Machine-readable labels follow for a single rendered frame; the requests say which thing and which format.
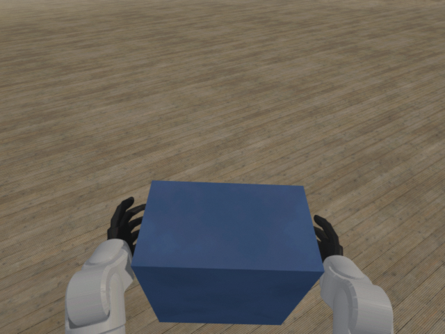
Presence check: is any robot left hand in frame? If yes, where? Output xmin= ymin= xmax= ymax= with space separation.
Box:
xmin=107 ymin=197 xmax=146 ymax=257

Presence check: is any carton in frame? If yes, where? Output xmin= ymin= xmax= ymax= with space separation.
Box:
xmin=131 ymin=180 xmax=325 ymax=325

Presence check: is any robot right forearm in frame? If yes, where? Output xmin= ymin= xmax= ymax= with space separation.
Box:
xmin=319 ymin=255 xmax=394 ymax=334

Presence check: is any robot left forearm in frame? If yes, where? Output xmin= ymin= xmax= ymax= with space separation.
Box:
xmin=65 ymin=239 xmax=134 ymax=334

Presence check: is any robot right hand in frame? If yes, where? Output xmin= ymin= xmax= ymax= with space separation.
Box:
xmin=314 ymin=215 xmax=343 ymax=262

